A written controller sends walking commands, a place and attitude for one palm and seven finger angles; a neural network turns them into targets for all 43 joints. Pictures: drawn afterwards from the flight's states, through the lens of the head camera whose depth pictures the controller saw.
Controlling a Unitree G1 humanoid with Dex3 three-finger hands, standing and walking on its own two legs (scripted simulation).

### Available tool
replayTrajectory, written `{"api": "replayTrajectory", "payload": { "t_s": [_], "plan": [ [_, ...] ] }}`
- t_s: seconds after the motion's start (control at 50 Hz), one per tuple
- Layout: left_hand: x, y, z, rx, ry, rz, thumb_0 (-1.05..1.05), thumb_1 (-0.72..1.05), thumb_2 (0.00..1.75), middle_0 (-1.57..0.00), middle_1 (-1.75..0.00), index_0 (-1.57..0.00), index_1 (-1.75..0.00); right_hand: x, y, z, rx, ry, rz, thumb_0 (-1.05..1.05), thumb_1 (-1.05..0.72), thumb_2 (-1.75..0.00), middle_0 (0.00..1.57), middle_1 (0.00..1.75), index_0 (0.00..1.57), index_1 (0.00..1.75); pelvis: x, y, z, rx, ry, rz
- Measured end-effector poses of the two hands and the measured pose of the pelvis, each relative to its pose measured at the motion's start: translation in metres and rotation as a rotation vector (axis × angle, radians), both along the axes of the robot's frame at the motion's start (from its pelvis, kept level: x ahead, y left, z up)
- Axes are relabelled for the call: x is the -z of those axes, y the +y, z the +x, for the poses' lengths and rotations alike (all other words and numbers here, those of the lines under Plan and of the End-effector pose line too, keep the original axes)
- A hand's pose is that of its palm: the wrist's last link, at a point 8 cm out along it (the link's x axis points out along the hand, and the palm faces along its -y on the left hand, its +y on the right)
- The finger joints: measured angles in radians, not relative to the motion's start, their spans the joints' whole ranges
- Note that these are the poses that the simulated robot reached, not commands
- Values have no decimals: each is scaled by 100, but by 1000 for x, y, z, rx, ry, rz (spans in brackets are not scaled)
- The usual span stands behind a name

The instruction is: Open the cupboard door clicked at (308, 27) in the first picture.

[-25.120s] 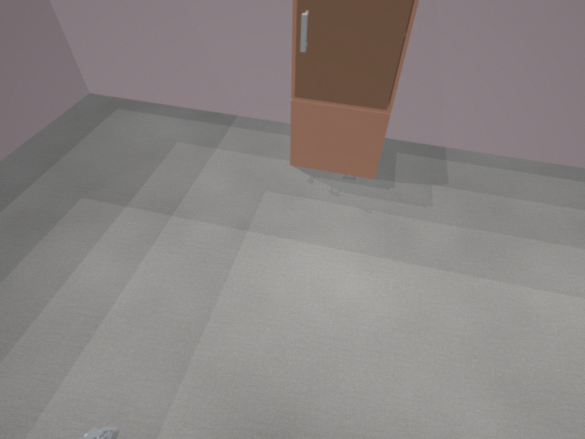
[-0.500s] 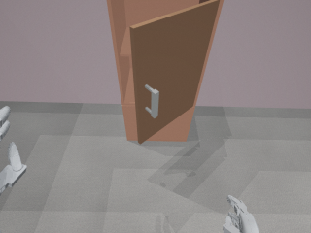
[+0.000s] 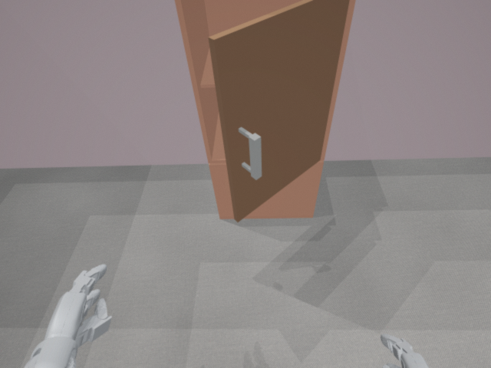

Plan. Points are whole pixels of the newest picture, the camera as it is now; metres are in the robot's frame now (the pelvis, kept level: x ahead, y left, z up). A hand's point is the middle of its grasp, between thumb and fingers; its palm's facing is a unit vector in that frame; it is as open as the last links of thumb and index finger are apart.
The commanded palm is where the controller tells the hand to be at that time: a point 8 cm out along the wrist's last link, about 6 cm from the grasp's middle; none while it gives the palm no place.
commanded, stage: let the arm hang, fingers relaxed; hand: left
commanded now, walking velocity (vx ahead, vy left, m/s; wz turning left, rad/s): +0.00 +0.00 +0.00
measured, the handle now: (249, 153) +0.62 +0.03 -0.04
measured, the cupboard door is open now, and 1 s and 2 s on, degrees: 43 43 43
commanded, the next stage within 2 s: look to check the result in 0.96 s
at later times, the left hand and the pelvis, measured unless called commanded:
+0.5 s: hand out of the picture -0.01 +0.20 -0.16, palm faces +0.02 -0.96 -0.28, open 7.3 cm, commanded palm none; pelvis +0.01 -0.02 +0.01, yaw +1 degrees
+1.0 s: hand out of the picture +0.09 +0.18 -0.15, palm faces +0.01 -0.97 -0.25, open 7.3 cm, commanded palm none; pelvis +0.03 -0.03 +0.01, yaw +1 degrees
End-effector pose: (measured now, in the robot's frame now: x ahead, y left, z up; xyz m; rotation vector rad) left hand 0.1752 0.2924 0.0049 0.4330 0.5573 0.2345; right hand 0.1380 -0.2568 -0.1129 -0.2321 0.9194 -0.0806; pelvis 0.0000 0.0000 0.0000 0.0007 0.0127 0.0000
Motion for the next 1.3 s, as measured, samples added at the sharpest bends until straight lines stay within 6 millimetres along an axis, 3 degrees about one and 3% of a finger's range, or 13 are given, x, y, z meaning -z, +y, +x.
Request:
{"api": "replayTrajectory", "payload": {
  "t_s": [0.06, 0.14, 0.16, 0.26, 0.38, 0.5, 0.74, 0.86, 1.3],
  "plan": [
    [75, -27, -38, -18, 325, -122, 0, 91, 90, -20, -30, -20, -30, 6, -9, -25, 37, 87, -13, 1, -90, -89, 20, 30, 20, 30, 1, -3, -3, 7, -10, 7],
    [133, -73, -101, -36, 620, -275, 1, 91, 90, -20, -30, -20, -30, 9, -18, -71, 81, 244, -48, 1, -90, -89, 20, 30, 20, 30, -1, -8, -3, 8, -20, 6],
    [140, -80, -115, -61, 663, -300, 1, 92, 90, -20, -30, -20, -30, 9, -19, -83, 91, 288, -56, 1, -90, -89, 20, 30, 20, 30, -2, -10, -3, 6, -21, 5],
    [147, -73, -165, -172, 789, -313, 0, 98, 90, -21, -30, -21, -30, 11, -17, -135, 117, 481, -61, 1, -90, -89, 20, 30, 20, 30, -6, -16, -1, -9, -23, -5],
    [137, -58, -195, -245, 867, -273, 0, 95, 90, -20, -30, -21, -30, 18, -5, -160, 136, 569, -17, 1, -90, -89, 20, 30, 20, 30, -8, -17, 2, -15, -28, -6],
    [128, -47, -186, -261, 846, -230, 0, 92, 90, -20, -30, -20, -30, 27, 5, -151, 133, 543, 26, 1, -90, -89, 20, 30, 20, 30, -9, -17, 5, -12, -33, -3],
    [123, -58, -116, -187, 681, -237, 0, 91, 90, -20, -30, -20, -30, 26, 1, -99, 109, 414, 29, 0, -90, -89, 20, 30, 20, 30, -11, -19, 15, -10, -38, 4],
    [124, -67, -96, -159, 647, -255, 0, 91, 90, -20, -30, -20, -30, 21, -9, -82, 107, 384, 7, 0, -90, -89, 20, 30, 20, 30, -12, -22, 21, -10, -37, 6],
    [119, -57, -101, -209, 718, -206, 0, 91, 90, -20, -30, -20, -30, 17, -37, -61, 103, 410, -34, 0, -90, -89, 20, 30, 20, 30, -14, -34, 40, -9, -30, 6]
  ]
}}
